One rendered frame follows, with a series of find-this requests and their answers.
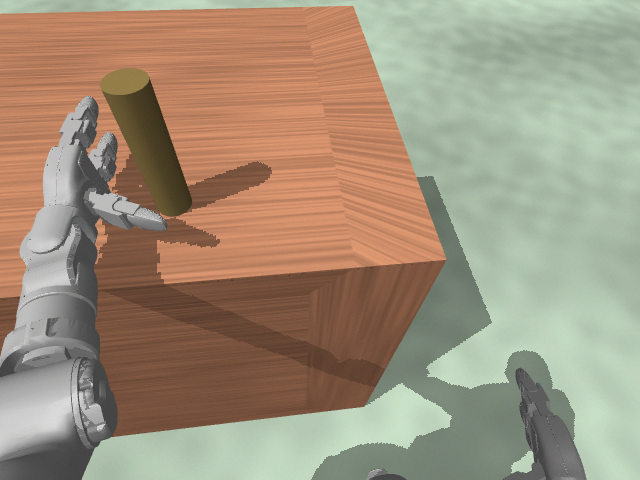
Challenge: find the can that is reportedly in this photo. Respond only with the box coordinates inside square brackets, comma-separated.
[100, 68, 192, 217]

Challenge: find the left robot arm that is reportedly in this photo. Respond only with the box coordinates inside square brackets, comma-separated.
[0, 205, 118, 480]

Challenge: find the right robot hand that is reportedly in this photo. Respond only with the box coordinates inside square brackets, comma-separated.
[503, 368, 587, 480]

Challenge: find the left robot hand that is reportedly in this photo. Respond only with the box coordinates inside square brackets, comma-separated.
[43, 96, 167, 231]

